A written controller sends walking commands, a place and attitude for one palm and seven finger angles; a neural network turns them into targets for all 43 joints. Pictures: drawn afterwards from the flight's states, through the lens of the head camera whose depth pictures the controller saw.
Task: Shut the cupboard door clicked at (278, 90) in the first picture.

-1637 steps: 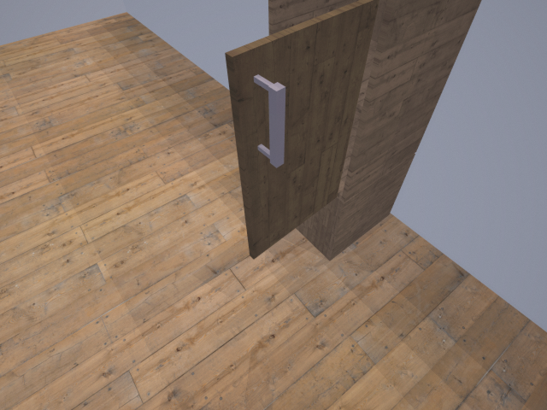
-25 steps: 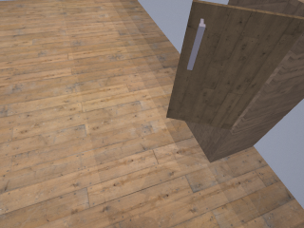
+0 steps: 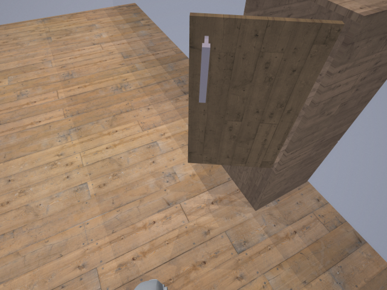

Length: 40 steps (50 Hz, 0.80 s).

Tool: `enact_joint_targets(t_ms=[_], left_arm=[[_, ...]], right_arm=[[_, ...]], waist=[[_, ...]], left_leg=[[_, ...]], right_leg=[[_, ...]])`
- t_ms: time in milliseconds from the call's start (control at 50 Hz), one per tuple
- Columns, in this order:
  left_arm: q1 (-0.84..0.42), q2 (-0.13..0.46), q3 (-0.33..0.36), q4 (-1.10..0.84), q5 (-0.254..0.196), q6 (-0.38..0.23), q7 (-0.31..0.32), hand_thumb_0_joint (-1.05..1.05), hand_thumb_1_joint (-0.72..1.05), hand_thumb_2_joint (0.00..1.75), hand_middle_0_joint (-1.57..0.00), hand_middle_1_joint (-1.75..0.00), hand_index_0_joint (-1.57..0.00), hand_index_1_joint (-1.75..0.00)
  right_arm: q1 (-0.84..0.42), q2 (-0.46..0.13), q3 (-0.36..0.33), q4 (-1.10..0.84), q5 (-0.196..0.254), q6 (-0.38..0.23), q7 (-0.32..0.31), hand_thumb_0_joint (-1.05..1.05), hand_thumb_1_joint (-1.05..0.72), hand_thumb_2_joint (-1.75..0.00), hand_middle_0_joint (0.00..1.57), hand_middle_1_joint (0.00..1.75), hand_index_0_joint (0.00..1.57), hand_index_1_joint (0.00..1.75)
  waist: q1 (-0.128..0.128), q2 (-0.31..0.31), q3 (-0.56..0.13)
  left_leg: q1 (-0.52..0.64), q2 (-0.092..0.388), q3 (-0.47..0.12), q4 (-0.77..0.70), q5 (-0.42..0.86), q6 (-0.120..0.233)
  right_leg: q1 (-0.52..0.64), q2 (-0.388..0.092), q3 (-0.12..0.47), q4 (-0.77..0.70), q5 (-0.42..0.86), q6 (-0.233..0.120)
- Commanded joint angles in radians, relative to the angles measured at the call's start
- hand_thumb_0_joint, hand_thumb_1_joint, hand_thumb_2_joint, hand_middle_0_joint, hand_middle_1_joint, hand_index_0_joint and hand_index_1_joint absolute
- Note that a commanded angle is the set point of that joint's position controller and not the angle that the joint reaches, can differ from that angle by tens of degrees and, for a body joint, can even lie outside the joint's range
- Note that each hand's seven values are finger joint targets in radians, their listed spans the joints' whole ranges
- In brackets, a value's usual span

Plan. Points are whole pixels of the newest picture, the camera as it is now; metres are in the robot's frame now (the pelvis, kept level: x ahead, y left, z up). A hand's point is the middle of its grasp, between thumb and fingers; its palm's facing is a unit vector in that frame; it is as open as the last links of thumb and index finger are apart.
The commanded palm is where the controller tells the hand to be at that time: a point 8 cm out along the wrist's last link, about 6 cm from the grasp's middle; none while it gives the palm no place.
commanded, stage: take the last steps up to it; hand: left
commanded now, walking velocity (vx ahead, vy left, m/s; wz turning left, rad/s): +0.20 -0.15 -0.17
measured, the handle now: (204, 71) +0.61 +0.00 +0.12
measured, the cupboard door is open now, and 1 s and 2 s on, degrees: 58 58 58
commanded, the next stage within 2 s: come to a stop and stand still in 0.24 s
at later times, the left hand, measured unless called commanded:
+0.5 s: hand (153, 234) +0.28 +0.12 -0.16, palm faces -0.15 -0.96 -0.23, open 7.4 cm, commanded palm none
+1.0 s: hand (131, 271) +0.19 +0.16 -0.18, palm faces +0.01 -0.98 -0.21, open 7.4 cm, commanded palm none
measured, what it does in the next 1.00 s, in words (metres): walks ahead: left foot, then right foot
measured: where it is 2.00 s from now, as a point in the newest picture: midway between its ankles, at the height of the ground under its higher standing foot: outside the picture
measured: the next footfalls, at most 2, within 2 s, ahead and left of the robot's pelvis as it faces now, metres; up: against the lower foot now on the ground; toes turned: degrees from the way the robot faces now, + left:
left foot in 0.10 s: +0.13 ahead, +0.11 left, +0.00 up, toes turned +7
right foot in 0.50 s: +0.21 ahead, -0.23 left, +0.00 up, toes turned -10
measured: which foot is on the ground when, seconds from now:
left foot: up 0.00-0.08, down 0.10-0.50, up 0.52-0.82, down 0.84-1.00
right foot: down 0.00-0.10, up 0.12-0.48, down 0.50-0.84, up 0.86-1.00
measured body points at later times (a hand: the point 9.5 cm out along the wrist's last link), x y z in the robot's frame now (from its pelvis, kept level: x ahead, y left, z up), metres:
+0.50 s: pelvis +0.13 -0.06 -0.01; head +0.18 -0.07 +0.44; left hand +0.29 +0.17 -0.15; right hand +0.05 -0.29 -0.16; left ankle +0.09 +0.10 -0.74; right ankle +0.18 -0.22 -0.74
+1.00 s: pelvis +0.14 -0.04 +0.00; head +0.17 -0.01 +0.45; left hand +0.19 +0.22 -0.17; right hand +0.22 -0.28 -0.13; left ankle +0.14 +0.05 -0.74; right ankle +0.10 -0.19 -0.68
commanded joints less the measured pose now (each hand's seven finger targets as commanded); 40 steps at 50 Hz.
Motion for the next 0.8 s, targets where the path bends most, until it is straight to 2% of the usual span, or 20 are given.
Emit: enact_joint_targets(t_ms=[0, 40, 60, 80, 100, 140, 160, 220, 340, 420, 440, 460, 480, 500, 520, 540, 580, 640, 740, 780], left_arm=[[-0.035, 0.186, 0.043, -0.046, 0.004, -0.023, 0.008, 0.00, 0.90, 0.90, -0.20, -0.30, -0.20, -0.30], [-0.055, 0.171, 0.042, -0.041, -0.007, -0.017, 0.004, 0.00, 0.90, 0.90, -0.20, -0.30, -0.20, -0.30], [-0.030, 0.127, 0.036, -0.051, -0.012, -0.015, 0.000, 0.00, 0.90, 0.90, -0.20, -0.30, -0.20, -0.30], [0.012, 0.079, 0.022, -0.071, -0.017, -0.013, -0.010, 0.00, 0.90, 0.90, -0.20, -0.30, -0.20, -0.30], [-0.034, 0.135, 0.025, -0.090, 0.003, -0.007, -0.008, 0.00, 0.90, 0.90, -0.20, -0.30, -0.20, -0.30], [-0.120, 0.126, 0.031, -0.105, 0.009, -0.002, -0.016, 0.00, 0.90, 0.90, -0.20, -0.30, -0.20, -0.30], [-0.127, 0.114, 0.036, -0.099, 0.012, 0.004, -0.025, 0.00, 0.90, 0.90, -0.20, -0.30, -0.20, -0.30], [-0.080, 0.075, 0.036, -0.078, 0.007, 0.028, -0.035, 0.00, 0.90, 0.90, -0.20, -0.30, -0.20, -0.30], [-0.170, 0.051, 0.020, -0.105, 0.001, 0.026, -0.029, 0.00, 0.90, 0.90, -0.20, -0.30, -0.20, -0.30], [-0.064, 0.067, 0.017, -0.075, -0.001, 0.002, -0.006, 0.00, 0.90, 0.90, -0.20, -0.30, -0.20, -0.30], [-0.017, 0.123, 0.022, -0.061, 0.003, -0.012, 0.004, 0.00, 0.90, 0.90, -0.20, -0.30, -0.20, -0.30], [0.016, 0.204, 0.034, -0.049, 0.010, -0.025, 0.020, 0.00, 0.90, 0.90, -0.20, -0.30, -0.20, -0.30], [0.042, 0.252, 0.035, -0.042, 0.005, -0.030, 0.025, 0.00, 0.90, 0.90, -0.20, -0.30, -0.20, -0.30], [0.027, 0.255, 0.033, -0.045, 0.001, -0.028, 0.032, 0.00, 0.90, 0.90, -0.20, -0.30, -0.20, -0.30], [-0.018, 0.246, 0.040, -0.050, 0.002, -0.028, 0.044, 0.00, 0.90, 0.90, -0.20, -0.30, -0.20, -0.30], [-0.046, 0.226, 0.039, -0.060, 0.000, -0.019, 0.054, 0.00, 0.90, 0.90, -0.20, -0.30, -0.20, -0.30], [-0.083, 0.211, 0.041, -0.084, 0.003, -0.007, 0.060, 0.00, 0.90, 0.90, -0.20, -0.30, -0.20, -0.30], [-0.129, 0.208, 0.048, -0.103, 0.006, -0.002, 0.064, 0.00, 0.90, 0.90, -0.20, -0.30, -0.20, -0.30], [-0.148, 0.200, 0.049, -0.117, 0.016, 0.003, 0.055, 0.00, 0.90, 0.90, -0.20, -0.30, -0.20, -0.30], [-0.158, 0.188, 0.049, -0.116, 0.005, 0.013, 0.052, 0.00, 0.90, 0.90, -0.20, -0.30, -0.20, -0.30]], right_arm=[[-0.020, -0.052, -0.001, -0.082, 0.002, -0.048, -0.009, 0.00, -0.90, -0.90, 0.20, 0.30, 0.20, 0.30], [0.099, -0.075, -0.007, -0.035, -0.003, -0.063, -0.020, 0.00, -0.90, -0.90, 0.20, 0.30, 0.20, 0.30], [0.217, -0.150, -0.020, -0.004, -0.013, -0.075, -0.029, 0.00, -0.90, -0.90, 0.20, 0.30, 0.20, 0.30], [0.308, -0.261, -0.040, 0.014, -0.028, -0.079, -0.039, 0.00, -0.90, -0.90, 0.20, 0.30, 0.20, 0.30], [0.306, -0.271, -0.031, 0.010, -0.019, -0.070, -0.047, 0.00, -0.90, -0.90, 0.20, 0.30, 0.20, 0.30], [0.188, -0.212, -0.014, -0.027, -0.013, -0.071, -0.051, 0.00, -0.90, -0.90, 0.20, 0.30, 0.20, 0.30], [0.143, -0.175, -0.008, -0.035, -0.014, -0.075, -0.050, 0.00, -0.90, -0.90, 0.20, 0.30, 0.20, 0.30], [0.108, -0.149, -0.003, -0.028, -0.013, -0.084, -0.046, 0.00, -0.90, -0.90, 0.20, 0.30, 0.20, 0.30], [0.117, -0.130, -0.014, -0.005, -0.012, -0.066, -0.027, 0.00, -0.90, -0.90, 0.20, 0.30, 0.20, 0.30], [0.073, -0.138, -0.024, -0.001, -0.001, -0.040, -0.023, 0.00, -0.90, -0.90, 0.20, 0.30, 0.20, 0.30], [0.091, -0.103, -0.019, 0.002, 0.004, -0.038, -0.015, 0.00, -0.90, -0.90, 0.20, 0.30, 0.20, 0.30], [0.141, -0.040, -0.009, 0.002, 0.013, -0.038, -0.006, 0.00, -0.90, -0.90, 0.20, 0.30, 0.20, 0.30], [0.153, -0.012, -0.001, -0.010, 0.027, -0.024, -0.008, 0.00, -0.90, -0.90, 0.20, 0.30, 0.20, 0.30], [0.135, -0.006, -0.002, -0.017, 0.030, -0.008, -0.016, 0.00, -0.90, -0.90, 0.20, 0.30, 0.20, 0.30], [0.146, -0.017, -0.001, -0.012, 0.029, 0.001, -0.024, 0.00, -0.90, -0.90, 0.20, 0.30, 0.20, 0.30], [0.141, -0.048, -0.010, -0.006, 0.029, 0.006, -0.028, 0.00, -0.90, -0.90, 0.20, 0.30, 0.20, 0.30], [0.088, -0.060, -0.010, -0.010, 0.028, 0.005, -0.020, 0.00, -0.90, -0.90, 0.20, 0.30, 0.20, 0.30], [0.050, -0.048, -0.010, -0.035, 0.021, 0.022, -0.006, 0.00, -0.90, -0.90, 0.20, 0.30, 0.20, 0.30], [0.057, -0.026, -0.006, -0.056, 0.021, 0.009, 0.000, 0.00, -0.90, -0.90, 0.20, 0.30, 0.20, 0.30], [0.130, -0.033, -0.003, -0.038, 0.017, -0.003, 0.000, 0.00, -0.90, -0.90, 0.20, 0.30, 0.20, 0.30]], waist=[[-0.008, -0.121, 0.014], [-0.065, -0.075, -0.027], [-0.102, 0.086, -0.107], [-0.111, 0.347, -0.173], [-0.119, 0.254, -0.157], [-0.068, 0.148, 0.014], [-0.044, 0.109, 0.051], [-0.005, 0.121, 0.007], [-0.017, 0.158, 0.055], [0.035, 0.156, -0.054], [0.053, 0.061, -0.059], [0.055, -0.138, -0.129], [0.058, -0.230, -0.166], [0.058, -0.213, -0.162], [0.040, -0.349, -0.183], [0.044, -0.382, -0.177], [0.047, -0.244, -0.163], [0.032, -0.191, -0.133], [0.012, -0.220, -0.119], [-0.028, -0.166, -0.124]], left_leg=[[0.051, -0.021, 0.036, -0.241, 0.048, 0.010], [0.298, -0.043, 0.056, -0.431, 0.212, 0.015], [0.512, 0.078, -0.118, -0.524, 0.257, 0.059], [0.691, 0.391, -0.506, -0.597, 0.325, 0.195], [0.609, 0.466, -0.576, -0.653, 0.253, 0.244], [0.378, 0.425, -0.498, -0.701, 0.197, 0.230], [0.309, 0.381, -0.397, -0.722, 0.193, 0.206], [0.310, 0.278, -0.137, -0.702, 0.313, 0.156], [0.257, 0.229, -0.008, -0.689, 0.402, 0.153], [0.294, 0.164, 0.037, -0.470, 0.499, 0.098], [0.240, 0.111, 0.060, -0.387, 0.398, 0.056], [0.090, 0.024, 0.086, -0.263, 0.102, 0.019], [0.104, -0.040, 0.041, -0.113, -0.235, 0.013], [0.111, -0.040, -0.027, -0.017, -0.286, 0.021], [0.048, -0.045, -0.061, 0.070, -0.280, 0.014], [0.038, -0.041, -0.090, 0.123, -0.248, 0.011], [0.015, -0.059, -0.105, 0.197, -0.170, 0.005], [0.046, -0.067, -0.107, 0.162, -0.103, -0.001], [0.165, -0.075, -0.077, -0.159, -0.032, 0.011], [0.327, -0.079, -0.052, -0.452, 0.186, 0.017]], right_leg=[[-0.019, -0.245, 0.196, -0.074, 0.311, -0.164], [-0.112, -0.177, 0.146, 0.095, 0.347, -0.110], [-0.244, -0.107, 0.101, 0.308, 0.239, -0.054], [-0.494, 0.002, 0.001, 0.616, -0.225, 0.011], [-0.528, -0.027, 0.101, 0.800, -0.308, 0.010], [-0.575, -0.103, 0.120, 0.917, -0.162, 0.029], [-0.553, -0.123, 0.127, 0.892, -0.103, 0.041], [-0.490, -0.127, 0.086, 0.759, 0.007, 0.065], [-0.398, -0.123, -0.006, 0.435, 0.079, 0.085], [-0.143, -0.069, -0.057, 0.137, 0.220, 0.078], [-0.041, -0.109, -0.008, 0.055, 0.373, 0.073], [0.124, -0.293, 0.177, 0.069, 0.714, 0.022], [0.092, -0.443, 0.249, 0.051, 0.944, -0.067], [0.040, -0.464, 0.255, 0.048, 1.009, -0.110], [0.087, -0.455, 0.282, 0.065, 1.090, -0.135], [0.078, -0.452, 0.277, 0.069, 1.080, -0.154], [0.044, -0.428, 0.222, 0.072, 0.991, -0.141], [-0.061, -0.423, 0.175, 0.028, 0.796, -0.138], [-0.137, -0.388, 0.162, 0.027, 0.564, -0.115], [-0.213, -0.335, 0.138, 0.098, 0.348, -0.049]])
